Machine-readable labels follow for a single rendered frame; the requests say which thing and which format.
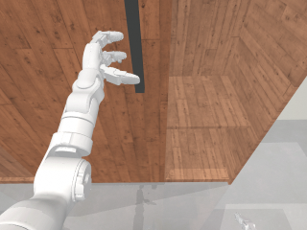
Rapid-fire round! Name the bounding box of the handle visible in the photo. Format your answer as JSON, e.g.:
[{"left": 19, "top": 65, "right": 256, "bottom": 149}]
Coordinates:
[{"left": 124, "top": 0, "right": 145, "bottom": 93}]

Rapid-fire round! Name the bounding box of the robot left hand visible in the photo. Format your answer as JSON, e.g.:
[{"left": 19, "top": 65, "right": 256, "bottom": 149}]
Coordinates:
[{"left": 82, "top": 31, "right": 140, "bottom": 85}]

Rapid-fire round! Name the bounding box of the wardrobe door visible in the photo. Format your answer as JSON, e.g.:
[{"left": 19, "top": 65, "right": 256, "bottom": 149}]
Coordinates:
[
  {"left": 0, "top": 146, "right": 35, "bottom": 177},
  {"left": 0, "top": 0, "right": 173, "bottom": 183}
]

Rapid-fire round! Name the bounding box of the robot right hand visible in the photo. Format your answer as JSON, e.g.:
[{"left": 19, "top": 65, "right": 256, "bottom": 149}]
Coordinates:
[{"left": 234, "top": 213, "right": 257, "bottom": 230}]

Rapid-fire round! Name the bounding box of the left robot upper arm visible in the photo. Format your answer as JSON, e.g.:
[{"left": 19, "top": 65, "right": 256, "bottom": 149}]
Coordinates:
[{"left": 0, "top": 156, "right": 92, "bottom": 230}]

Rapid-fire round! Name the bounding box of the left robot forearm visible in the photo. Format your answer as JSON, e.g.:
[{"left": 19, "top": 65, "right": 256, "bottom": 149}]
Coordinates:
[{"left": 34, "top": 68, "right": 105, "bottom": 193}]

